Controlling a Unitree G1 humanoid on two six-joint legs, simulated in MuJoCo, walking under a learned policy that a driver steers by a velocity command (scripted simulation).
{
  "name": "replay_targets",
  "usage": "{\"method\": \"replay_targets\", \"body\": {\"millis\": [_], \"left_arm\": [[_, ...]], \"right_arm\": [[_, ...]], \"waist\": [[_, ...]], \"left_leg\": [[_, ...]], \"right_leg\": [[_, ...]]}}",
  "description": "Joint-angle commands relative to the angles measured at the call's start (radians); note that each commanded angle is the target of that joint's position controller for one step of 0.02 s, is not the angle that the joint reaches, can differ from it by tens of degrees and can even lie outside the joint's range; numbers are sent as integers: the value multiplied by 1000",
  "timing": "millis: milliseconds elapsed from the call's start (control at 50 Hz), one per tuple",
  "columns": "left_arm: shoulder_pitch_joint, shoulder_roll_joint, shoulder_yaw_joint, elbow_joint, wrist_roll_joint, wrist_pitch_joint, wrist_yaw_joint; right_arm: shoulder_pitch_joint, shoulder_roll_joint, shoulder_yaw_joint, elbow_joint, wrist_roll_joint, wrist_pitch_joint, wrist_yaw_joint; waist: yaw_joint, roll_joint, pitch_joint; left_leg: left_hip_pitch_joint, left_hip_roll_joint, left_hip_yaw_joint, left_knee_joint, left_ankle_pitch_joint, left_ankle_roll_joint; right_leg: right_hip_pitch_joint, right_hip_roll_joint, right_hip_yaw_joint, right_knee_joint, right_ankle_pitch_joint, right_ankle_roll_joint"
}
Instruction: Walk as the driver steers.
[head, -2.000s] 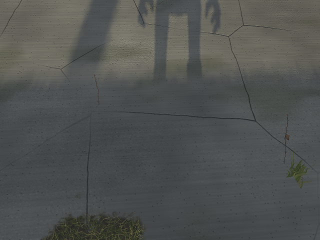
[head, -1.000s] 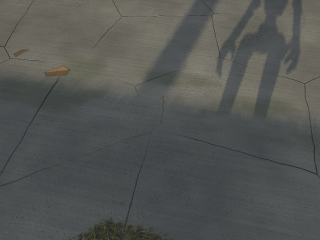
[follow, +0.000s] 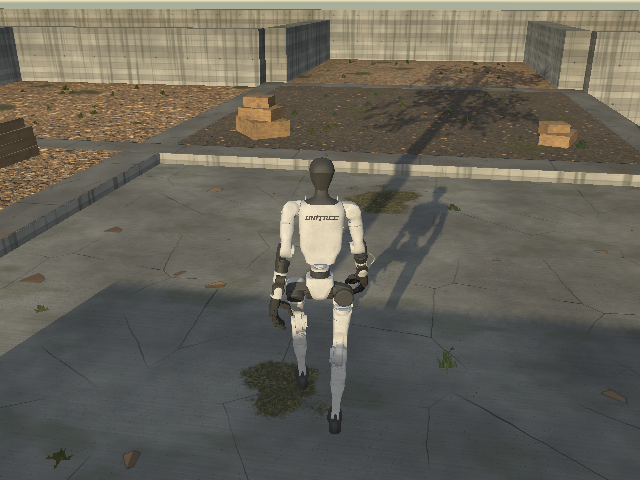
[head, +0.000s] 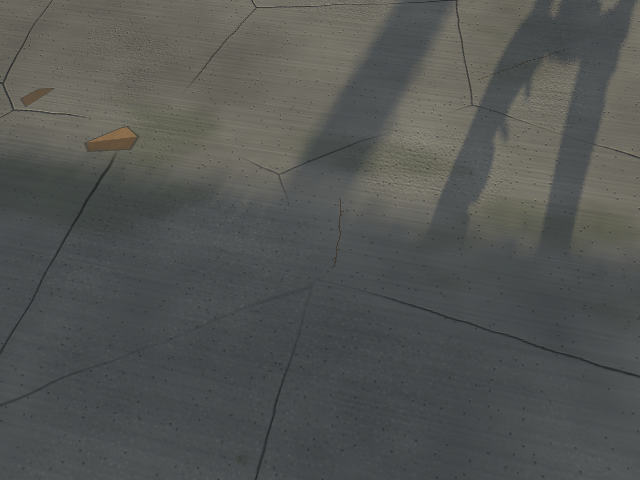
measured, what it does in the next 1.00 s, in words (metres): walks ahead, turning right: left foot, then right foot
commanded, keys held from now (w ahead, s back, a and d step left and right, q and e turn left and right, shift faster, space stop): w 0.24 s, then w+e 0.40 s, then e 0.22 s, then no key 0.14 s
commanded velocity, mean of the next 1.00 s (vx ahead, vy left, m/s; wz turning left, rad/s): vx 0.40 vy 0.00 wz -0.30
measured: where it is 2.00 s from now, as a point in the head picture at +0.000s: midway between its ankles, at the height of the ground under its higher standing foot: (388, 406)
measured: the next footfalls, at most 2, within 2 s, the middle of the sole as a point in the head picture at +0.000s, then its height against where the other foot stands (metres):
left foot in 0.08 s outside the picture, level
right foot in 0.62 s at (400, 453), level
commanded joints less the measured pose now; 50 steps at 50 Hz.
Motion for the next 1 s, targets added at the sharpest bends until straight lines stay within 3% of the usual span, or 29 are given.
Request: {"method": "replay_targets", "body": {"millis": [20, 40, 60, 80, 100, 120, 140, 160, 200, 220, 300, 400, 500, 560, 580, 600, 620, 640, 660, 680, 700, 720, 760, 780, 840, 920, 1000], "left_arm": [[10, 173, 29, -21, -1, -11, 9], [-7, 185, 33, -24, 0, -8, 10], [-32, 192, 36, -31, -6, -3, 8], [-19, 156, 27, -55, -9, -2, 2], [110, 37, 13, -63, -32, 6, -12], [10, 147, 40, -72, -7, 11, -10], [-96, 156, 47, -115, -3, 7, -15], [-142, 146, 48, -125, 0, 3, -17], [-122, 108, 47, -120, 17, 24, -26], [-115, 88, 46, -118, 18, 35, -31], [-233, 92, 50, -164, 16, 64, -45], [-443, 83, 40, -239, -1, 59, -54], [-567, 79, 29, -292, 2, 53, -55], [-477, 110, 46, -277, 9, 50, -47], [-390, 128, 57, -253, 10, 48, -43], [-276, 154, 73, -218, 13, 43, -40], [-144, 196, 95, -183, 27, 40, -35], [-79, 300, 126, -186, 34, 46, -23], [-121, 332, 135, -201, 13, 59, -29], [-181, 303, 129, -203, -12, 62, -27], [-236, 255, 117, -215, -14, 59, -25], [-276, 214, 106, -223, -12, 55, -23], [-296, 184, 93, -230, -20, 46, -15], [-280, 197, 94, -229, -19, 39, -16], [-236, 251, 105, -234, -14, 43, -14], [-181, 234, 97, -243, -16, 65, -3], [-134, 228, 91, -240, -4, 77, 12]], "right_arm": [[54, -87, -23, -42, 3, -18, -17], [189, -111, -37, 1, 6, -26, -24], [344, -131, -52, 51, 1, -34, -33], [491, -205, -75, 80, -24, -38, -42], [497, -269, -90, 74, -39, -33, -36], [413, -222, -86, 69, 4, -26, -23], [299, -165, -69, 48, 13, -30, -22], [254, -107, -55, 45, 9, -42, -17], [268, -47, -34, 74, 4, -60, -24], [297, -43, -30, 88, 4, -69, -27], [386, -95, -36, 113, 4, -85, -34], [458, -76, -22, 120, 6, -88, -39], [538, -90, -18, 145, 0, -83, -59], [514, -127, -26, 140, -2, -73, -78], [498, -142, -31, 134, -5, -66, -82], [483, -155, -36, 124, -6, -59, -80], [447, -163, -39, 101, -1, -57, -73], [452, -96, -28, 46, 10, -64, -58], [433, -99, -37, -8, 23, -70, -47], [344, -126, -40, -30, 10, -78, -45], [320, -121, -39, -45, 17, -86, -46], [333, -114, -42, -35, 11, -81, -51], [355, -96, -42, -43, -18, -39, -52], [351, -89, -43, -54, -22, -20, -51], [301, -84, -41, -94, -18, 6, -48], [184, -101, -36, -148, -9, 17, -45], [104, -111, -26, -175, -1, 18, -46]], "waist": [[-97, -136, 17], [-152, -133, -55], [-222, -116, -128], [-256, -27, -229], [-163, 189, -323], [-163, 36, -245], [-121, 26, -84], [-97, -21, -17], [-36, -10, 6], [-25, -2, 4], [-28, 16, 41], [-77, 30, 67], [-113, 39, 68], [-57, 78, 0], [-17, 90, -45], [29, 97, -104], [105, 73, -160], [94, -98, -252], [45, -185, -307], [23, -43, -175], [-8, -5, -88], [-55, 58, -37], [-98, 29, -36], [-104, 14, -47], [-97, -38, -84], [-49, -90, -108], [-5, -103, -95]], "left_leg": [[211, -77, 35, -66, -17, 54], [335, -95, 24, -95, -26, 75], [526, -74, 1, -166, 12, 95], [746, 127, -223, -190, -170, 137], [955, 415, -765, -305, -238, 300], [848, 365, -821, -412, -399, 282], [686, 338, -652, -449, -397, 246], [561, 296, -549, -483, -263, 219], [426, 221, -386, -506, -67, 167], [409, 207, -344, -511, -2, 159], [425, 181, -207, -551, 109, 132], [487, 141, -59, -548, 308, 54], [662, 185, 16, -487, 540, 38], [753, 215, 59, -292, 949, 24], [755, 224, 68, -163, 1018, 24], [724, 228, 71, 3, 966, 27], [573, 212, 88, 240, 764, 17], [259, 104, 105, 608, 126, -16], [-40, -87, -60, 860, -432, -42], [-126, 5, -162, 827, -327, -33], [-94, 33, -152, 759, -257, -41], [-35, 56, -149, 681, -241, -53], [64, 69, -146, 569, -239, -84], [75, 59, -136, 532, -233, -97], [51, 40, -108, 423, -157, -120], [11, 33, -99, 280, -41, -118], [-5, 25, -108, 154, -5, -94]], "right_leg": [[-96, -256, 50, 171, 1113, -71], [-83, -253, 42, 321, 1163, -63], [-154, -231, 23, 514, 1060, -52], [-339, -182, -4, 798, 706, -46], [-688, 17, -14, 1195, -160, -12], [-783, -26, 97, 1251, -105, -37], [-816, -79, 88, 1205, 3, -43], [-778, -110, 83, 1151, 60, -44], [-669, -144, 80, 1065, 81, -24], [-647, -148, 73, 1033, 80, -14], [-762, -164, 38, 931, 173, 11], [-806, -130, -11, 671, 358, 14], [-781, -81, -100, 474, 355, -24], [-660, -2, -149, 450, 211, -80], [-578, 26, -153, 437, 165, -106], [-451, 43, -138, 388, 158, -135], [-247, -3, -51, 313, 168, -181], [10, -272, 323, 306, 157, -284], [141, -436, 781, 176, 345, -427], [38, -402, 607, 163, 468, -384], [-96, -373, 483, 153, 652, -343], [-207, -317, 379, 145, 786, -290], [-326, -234, 254, 140, 897, -234], [-337, -212, 235, 150, 978, -223], [-331, -161, 196, 183, 1102, -181], [-263, -137, 192, 209, 1068, -95], [-166, -171, 232, 233, 1040, -77]]}}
